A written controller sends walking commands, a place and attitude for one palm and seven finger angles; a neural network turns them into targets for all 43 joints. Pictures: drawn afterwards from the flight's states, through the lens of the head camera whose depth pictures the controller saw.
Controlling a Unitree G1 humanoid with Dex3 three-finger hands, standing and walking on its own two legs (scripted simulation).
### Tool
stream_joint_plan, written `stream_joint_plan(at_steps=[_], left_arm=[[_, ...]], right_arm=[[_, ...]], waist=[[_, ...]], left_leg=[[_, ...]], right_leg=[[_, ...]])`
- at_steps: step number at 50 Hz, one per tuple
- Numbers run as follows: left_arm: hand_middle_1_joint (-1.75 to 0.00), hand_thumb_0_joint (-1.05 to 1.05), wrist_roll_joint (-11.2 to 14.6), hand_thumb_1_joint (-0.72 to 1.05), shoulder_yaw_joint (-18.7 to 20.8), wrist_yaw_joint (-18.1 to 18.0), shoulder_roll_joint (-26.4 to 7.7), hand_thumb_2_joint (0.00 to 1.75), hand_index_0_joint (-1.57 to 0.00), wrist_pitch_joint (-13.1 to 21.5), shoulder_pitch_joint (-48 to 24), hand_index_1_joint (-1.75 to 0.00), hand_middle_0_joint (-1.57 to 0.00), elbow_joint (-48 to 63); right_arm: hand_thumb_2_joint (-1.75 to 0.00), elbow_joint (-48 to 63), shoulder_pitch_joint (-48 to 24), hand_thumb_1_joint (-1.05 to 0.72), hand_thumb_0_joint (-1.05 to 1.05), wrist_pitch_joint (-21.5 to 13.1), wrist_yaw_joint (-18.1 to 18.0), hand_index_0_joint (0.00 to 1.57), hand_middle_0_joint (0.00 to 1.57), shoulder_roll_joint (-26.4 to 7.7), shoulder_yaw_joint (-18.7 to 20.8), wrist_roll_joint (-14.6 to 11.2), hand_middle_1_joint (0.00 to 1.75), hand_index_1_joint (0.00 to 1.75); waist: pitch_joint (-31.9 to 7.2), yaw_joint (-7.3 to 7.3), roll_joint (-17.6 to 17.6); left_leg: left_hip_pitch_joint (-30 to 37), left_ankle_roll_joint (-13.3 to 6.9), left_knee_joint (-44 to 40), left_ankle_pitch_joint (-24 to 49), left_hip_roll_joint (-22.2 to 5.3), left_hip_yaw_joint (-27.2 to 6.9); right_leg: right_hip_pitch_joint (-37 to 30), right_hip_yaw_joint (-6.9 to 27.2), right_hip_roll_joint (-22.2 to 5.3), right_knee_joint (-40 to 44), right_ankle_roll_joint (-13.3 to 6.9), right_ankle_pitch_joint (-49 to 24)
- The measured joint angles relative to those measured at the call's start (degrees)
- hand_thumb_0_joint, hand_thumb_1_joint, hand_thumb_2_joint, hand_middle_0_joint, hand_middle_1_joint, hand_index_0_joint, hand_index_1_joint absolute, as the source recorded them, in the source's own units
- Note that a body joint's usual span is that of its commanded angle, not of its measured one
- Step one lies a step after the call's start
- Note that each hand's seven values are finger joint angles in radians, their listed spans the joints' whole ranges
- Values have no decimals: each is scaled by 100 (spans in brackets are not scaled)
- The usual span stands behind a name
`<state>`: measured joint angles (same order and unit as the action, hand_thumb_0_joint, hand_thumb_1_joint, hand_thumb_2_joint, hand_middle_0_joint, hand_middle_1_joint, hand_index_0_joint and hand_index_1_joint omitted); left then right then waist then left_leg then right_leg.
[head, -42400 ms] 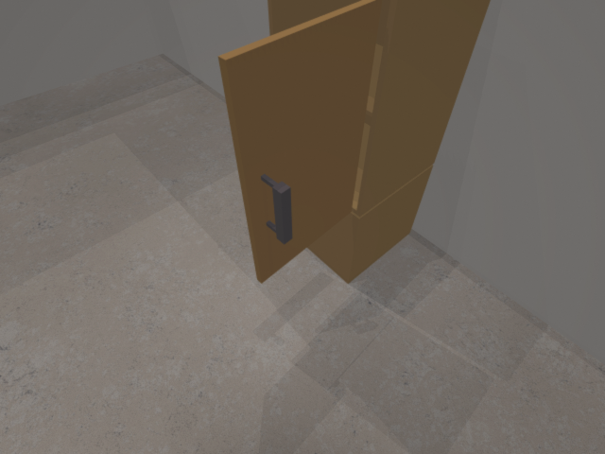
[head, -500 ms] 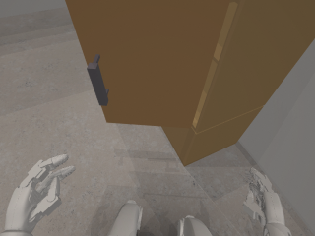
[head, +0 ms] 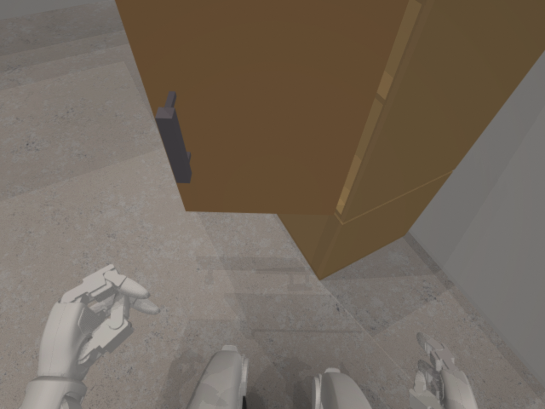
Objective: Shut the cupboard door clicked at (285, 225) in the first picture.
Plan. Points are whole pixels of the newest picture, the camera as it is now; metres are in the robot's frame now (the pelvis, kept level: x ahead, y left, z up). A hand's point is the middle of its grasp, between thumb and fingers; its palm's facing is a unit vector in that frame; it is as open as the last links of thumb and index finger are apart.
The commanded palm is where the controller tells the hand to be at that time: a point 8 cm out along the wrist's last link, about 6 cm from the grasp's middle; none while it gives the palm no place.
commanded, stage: raise the hand and make a fist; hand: left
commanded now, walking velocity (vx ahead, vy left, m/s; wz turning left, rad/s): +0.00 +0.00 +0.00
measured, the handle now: (178, 139) +0.52 +0.21 +0.05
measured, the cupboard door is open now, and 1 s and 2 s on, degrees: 61 61 61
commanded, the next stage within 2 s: bring the fist close to the handle in 0.96 s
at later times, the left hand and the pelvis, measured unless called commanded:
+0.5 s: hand (131, 319) +0.22 +0.20 +0.05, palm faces +0.05 -1.00 -0.02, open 3.1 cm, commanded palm +0.20 +0.24 +0.05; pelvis +0.00 +0.00 +0.00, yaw +1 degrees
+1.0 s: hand (147, 312) +0.23 +0.18 +0.05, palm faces +0.04 -1.00 -0.02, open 3.1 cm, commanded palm +0.21 +0.23 +0.05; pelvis +0.01 -0.01 +0.00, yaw +0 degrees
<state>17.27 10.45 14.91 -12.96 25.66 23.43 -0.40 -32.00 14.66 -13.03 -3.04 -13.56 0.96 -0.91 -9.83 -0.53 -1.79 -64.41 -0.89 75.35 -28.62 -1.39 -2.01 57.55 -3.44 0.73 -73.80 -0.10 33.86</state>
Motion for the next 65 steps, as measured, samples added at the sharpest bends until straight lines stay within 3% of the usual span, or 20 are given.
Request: stream_joint_plan(at_steps=[11,23,39,56,65], left_arm=[[-129,2,-214,90,-200,-307,-42,90,-111,-222,47,-129,-111,422],[-147,2,-248,90,-255,-299,-65,90,-127,-295,-26,-147,-127,366],[-150,2,-176,90,-253,-329,-17,90,-130,-235,-67,-150,-130,278],[-150,2,-187,90,-295,-335,24,90,-130,-156,-118,-150,-130,198],[-150,2,-311,90,-347,-385,-7,90,-131,-244,-1093,-150,-130,-355]], right_arm=[[-90,379,-305,-90,2,233,68,20,20,82,-123,36,30,30],[-90,480,-223,-90,2,364,113,21,20,130,-283,71,30,30],[-90,328,-47,-90,2,459,73,20,20,10,-119,37,30,30],[-90,396,-140,-90,2,531,65,20,20,42,-159,34,30,30],[-90,259,-228,-90,2,522,31,20,20,-5,-215,39,30,30]], waist=[[4,-19,54],[-31,-25,8],[-68,58,-15],[-87,3,-38],[-46,7,-41]], left_leg=[[21,-49,21,-4,32,-69],[49,-10,31,-31,19,-147],[22,63,79,-104,-37,-115],[65,87,49,-102,-28,-113],[-62,84,134,-92,-9,-154]], right_leg=[[-106,-68,-16,93,50,-31],[-164,-139,11,116,13,-5],[-68,-98,60,-14,-59,88],[-95,-94,53,-21,-82,108],[8,-134,41,-96,-83,111]])
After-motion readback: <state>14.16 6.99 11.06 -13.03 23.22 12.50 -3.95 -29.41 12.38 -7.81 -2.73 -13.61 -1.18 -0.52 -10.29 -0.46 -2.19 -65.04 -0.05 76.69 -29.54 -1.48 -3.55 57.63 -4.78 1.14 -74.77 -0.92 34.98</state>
